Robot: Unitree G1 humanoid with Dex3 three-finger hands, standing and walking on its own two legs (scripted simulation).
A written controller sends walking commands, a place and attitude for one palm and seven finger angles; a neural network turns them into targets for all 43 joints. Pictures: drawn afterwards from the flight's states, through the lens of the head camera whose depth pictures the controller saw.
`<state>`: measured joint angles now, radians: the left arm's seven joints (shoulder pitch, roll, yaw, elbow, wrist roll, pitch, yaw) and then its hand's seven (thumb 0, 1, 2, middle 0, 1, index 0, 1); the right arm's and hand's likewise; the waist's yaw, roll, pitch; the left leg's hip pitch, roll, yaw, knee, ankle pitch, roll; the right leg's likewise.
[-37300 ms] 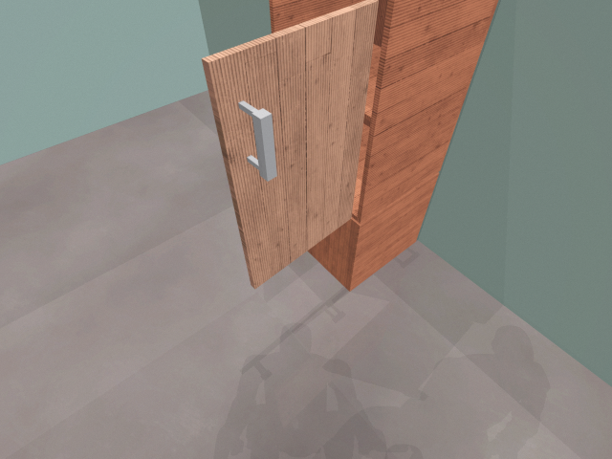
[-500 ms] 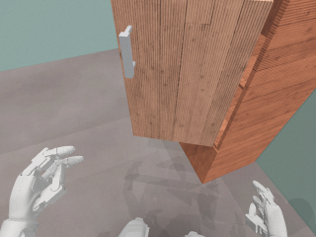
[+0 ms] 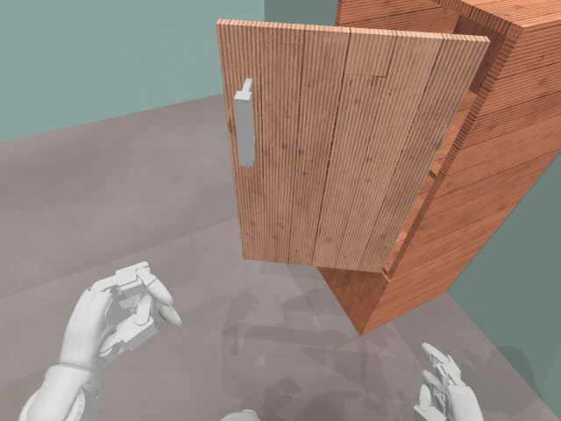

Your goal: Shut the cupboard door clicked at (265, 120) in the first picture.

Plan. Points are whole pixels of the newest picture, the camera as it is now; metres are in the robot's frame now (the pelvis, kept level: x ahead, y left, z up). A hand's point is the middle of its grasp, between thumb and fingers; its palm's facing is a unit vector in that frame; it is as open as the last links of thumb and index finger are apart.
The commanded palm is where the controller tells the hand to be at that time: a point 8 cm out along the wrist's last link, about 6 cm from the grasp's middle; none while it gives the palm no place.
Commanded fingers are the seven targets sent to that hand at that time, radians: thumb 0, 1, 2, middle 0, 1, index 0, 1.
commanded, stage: raise the hand and make a fist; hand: left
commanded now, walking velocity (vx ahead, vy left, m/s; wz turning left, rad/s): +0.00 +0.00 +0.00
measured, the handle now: (247, 123) +0.52 +0.10 +0.15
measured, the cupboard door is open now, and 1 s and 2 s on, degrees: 58 58 58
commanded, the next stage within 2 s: bring the fist close to the handle in 0.86 s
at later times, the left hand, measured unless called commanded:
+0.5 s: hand (147, 260) +0.25 +0.17 +0.17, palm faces +0.01 -1.00 -0.08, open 3.1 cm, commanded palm +0.21 +0.22 +0.16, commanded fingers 0.00 0.90 0.90 -1.30 -1.50 -1.30 -1.50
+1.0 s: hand (185, 276) +0.24 +0.13 +0.15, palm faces -0.03 -1.00 -0.06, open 3.1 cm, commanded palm +0.22 +0.19 +0.16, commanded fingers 0.00 0.90 0.90 -1.30 -1.50 -1.30 -1.50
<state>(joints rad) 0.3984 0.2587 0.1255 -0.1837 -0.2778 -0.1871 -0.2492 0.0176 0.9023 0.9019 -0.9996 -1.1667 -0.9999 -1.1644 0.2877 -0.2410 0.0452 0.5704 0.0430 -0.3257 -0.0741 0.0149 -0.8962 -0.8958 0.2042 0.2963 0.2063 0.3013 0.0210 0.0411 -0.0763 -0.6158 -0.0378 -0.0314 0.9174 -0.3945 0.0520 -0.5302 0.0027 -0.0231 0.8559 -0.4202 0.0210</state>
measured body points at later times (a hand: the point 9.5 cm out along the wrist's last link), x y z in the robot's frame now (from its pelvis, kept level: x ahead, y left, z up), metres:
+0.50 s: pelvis +0.02 -0.02 +0.03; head +0.00 -0.04 +0.48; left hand +0.24 +0.22 +0.17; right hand +0.20 -0.24 -0.04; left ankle +0.04 +0.08 -0.69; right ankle +0.01 -0.14 -0.69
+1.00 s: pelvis +0.01 -0.05 +0.03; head -0.01 -0.08 +0.48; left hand +0.24 +0.19 +0.16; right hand +0.20 -0.28 -0.04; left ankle +0.04 +0.08 -0.69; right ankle +0.01 -0.14 -0.69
